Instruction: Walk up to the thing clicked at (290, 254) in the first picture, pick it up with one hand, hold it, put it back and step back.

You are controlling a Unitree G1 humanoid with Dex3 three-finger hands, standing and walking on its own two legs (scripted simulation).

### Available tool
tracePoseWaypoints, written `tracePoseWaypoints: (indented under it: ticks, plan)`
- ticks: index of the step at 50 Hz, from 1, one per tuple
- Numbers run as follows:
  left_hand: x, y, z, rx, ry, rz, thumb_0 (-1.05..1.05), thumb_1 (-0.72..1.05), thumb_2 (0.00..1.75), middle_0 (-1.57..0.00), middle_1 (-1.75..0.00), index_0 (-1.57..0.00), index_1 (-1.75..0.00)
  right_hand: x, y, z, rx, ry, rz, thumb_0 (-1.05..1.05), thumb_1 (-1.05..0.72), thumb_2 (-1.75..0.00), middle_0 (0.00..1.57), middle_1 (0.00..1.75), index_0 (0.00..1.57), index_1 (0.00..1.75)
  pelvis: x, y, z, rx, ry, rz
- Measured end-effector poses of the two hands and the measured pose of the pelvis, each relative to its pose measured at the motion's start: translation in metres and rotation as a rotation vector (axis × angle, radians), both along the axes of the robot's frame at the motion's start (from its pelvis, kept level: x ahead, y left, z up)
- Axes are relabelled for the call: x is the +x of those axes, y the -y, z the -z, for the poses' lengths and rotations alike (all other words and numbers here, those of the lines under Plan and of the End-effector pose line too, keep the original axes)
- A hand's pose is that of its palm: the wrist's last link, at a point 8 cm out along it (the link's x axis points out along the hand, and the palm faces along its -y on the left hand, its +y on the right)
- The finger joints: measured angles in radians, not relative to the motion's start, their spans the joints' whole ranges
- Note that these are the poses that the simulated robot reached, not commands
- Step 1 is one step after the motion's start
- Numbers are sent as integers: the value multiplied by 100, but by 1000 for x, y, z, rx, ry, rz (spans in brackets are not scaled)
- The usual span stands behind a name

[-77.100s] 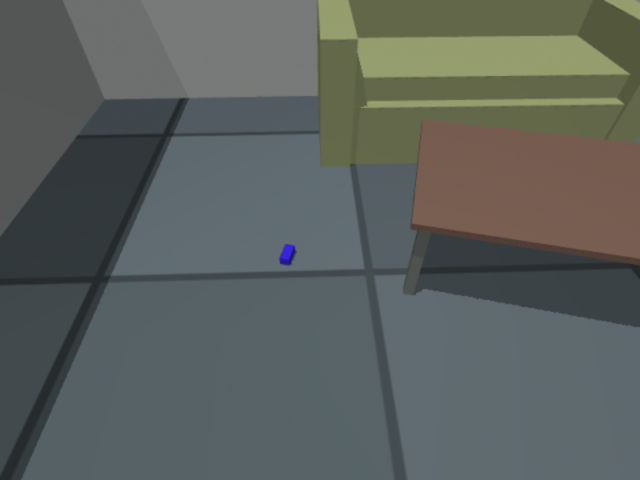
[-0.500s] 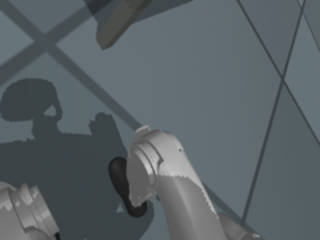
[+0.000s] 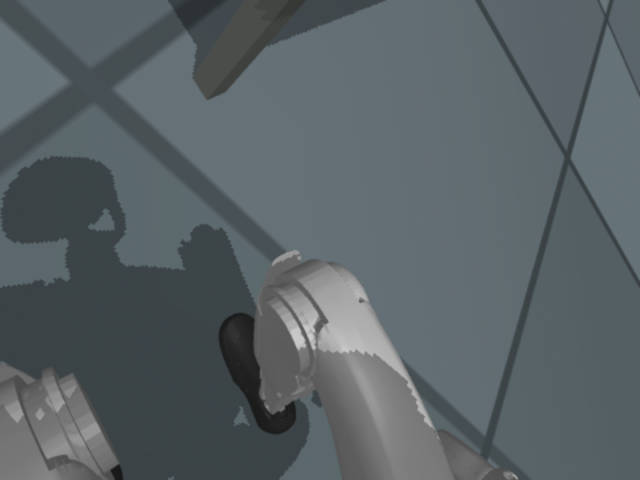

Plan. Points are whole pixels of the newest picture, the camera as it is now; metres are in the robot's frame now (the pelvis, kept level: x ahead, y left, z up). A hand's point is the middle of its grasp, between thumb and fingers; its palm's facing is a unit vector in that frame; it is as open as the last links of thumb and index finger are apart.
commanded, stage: close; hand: left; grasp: from above
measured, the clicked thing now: out of the picture +0.46 +0.39 -0.29
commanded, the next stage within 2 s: settle in 1.22 s
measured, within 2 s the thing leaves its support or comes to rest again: leaves its support in 1.60 s
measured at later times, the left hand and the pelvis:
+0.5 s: hand out of the picture +0.45 +0.37 -0.26, palm faces -0.40 -0.22 -0.89, open 10.3 cm; pelvis +0.00 +0.00 +0.00, yaw +0 degrees
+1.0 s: hand out of the picture +0.45 +0.37 -0.26, palm faces -0.40 -0.22 -0.89, open 9.8 cm; pelvis +0.00 +0.00 +0.00, yaw +0 degrees
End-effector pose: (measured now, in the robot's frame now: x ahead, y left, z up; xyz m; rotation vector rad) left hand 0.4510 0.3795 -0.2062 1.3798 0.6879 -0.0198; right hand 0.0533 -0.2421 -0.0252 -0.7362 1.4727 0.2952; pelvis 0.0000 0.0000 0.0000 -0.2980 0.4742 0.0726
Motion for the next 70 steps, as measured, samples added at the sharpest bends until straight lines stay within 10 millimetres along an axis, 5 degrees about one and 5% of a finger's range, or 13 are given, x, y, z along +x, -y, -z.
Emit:
tracePoseWaypoints:
  ticks: [25,70]
  plan:
    - [6,3,1,8,-3,-13,0,7,42,-51,-59,-60,-57,-8,0,-2,-10,-23,19,0,-89,-89,20,30,20,30,1,1,-1,-1,-7,3]
    - [4,4,-1,6,2,-11,-3,13,30,-54,-45,-79,-46,-9,-2,-3,-7,-20,13,0,-89,-89,20,30,20,30,-1,1,-3,-3,-4,3]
